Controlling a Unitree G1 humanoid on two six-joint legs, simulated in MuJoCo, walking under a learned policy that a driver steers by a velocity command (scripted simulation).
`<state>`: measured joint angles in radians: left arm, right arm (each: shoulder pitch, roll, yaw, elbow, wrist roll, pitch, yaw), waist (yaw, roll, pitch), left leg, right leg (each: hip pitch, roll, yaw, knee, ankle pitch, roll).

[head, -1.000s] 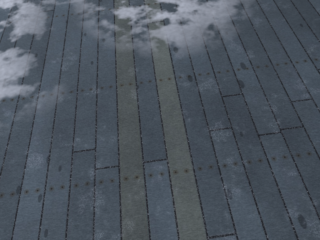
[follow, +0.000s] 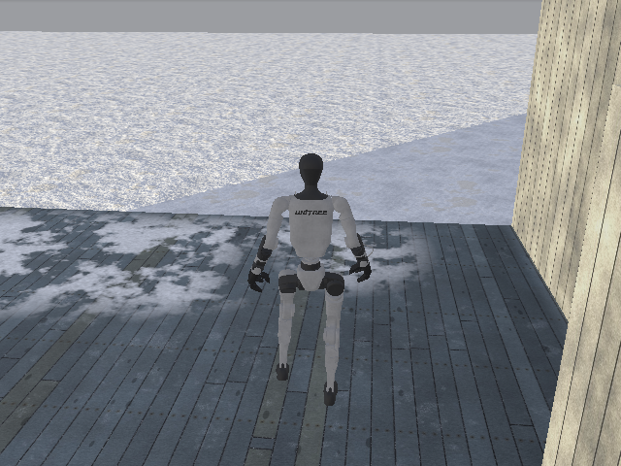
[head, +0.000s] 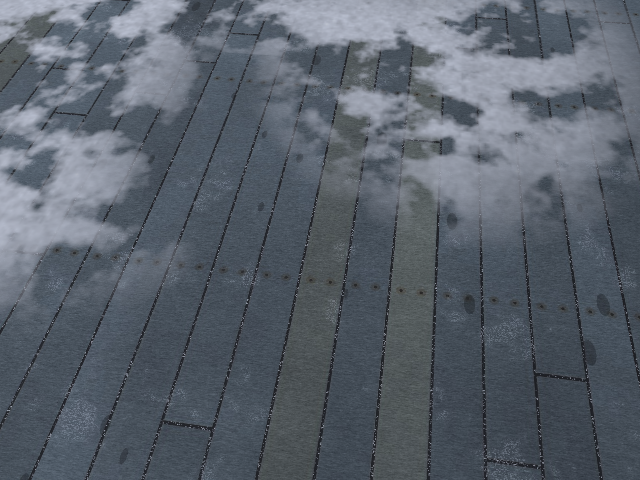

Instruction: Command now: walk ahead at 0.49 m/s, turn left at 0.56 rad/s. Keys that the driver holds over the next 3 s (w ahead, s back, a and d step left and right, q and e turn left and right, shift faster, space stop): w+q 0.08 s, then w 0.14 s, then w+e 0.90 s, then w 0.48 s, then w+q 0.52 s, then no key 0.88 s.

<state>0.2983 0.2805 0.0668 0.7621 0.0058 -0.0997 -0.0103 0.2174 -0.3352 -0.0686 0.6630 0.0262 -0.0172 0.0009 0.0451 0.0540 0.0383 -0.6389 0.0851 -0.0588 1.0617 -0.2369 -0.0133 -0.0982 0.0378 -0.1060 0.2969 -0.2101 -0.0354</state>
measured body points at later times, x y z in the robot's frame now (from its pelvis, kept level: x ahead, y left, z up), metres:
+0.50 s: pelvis +0.28 +0.08 +0.00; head +0.30 +0.09 +0.45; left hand +0.38 +0.37 -0.12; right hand +0.39 -0.19 -0.10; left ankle +0.27 +0.15 -0.74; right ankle +0.35 -0.10 -0.66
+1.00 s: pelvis +0.56 +0.02 +0.00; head +0.60 +0.00 +0.45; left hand +0.72 +0.27 -0.11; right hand +0.67 -0.28 -0.10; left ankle +0.61 +0.19 -0.66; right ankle +0.57 -0.05 -0.74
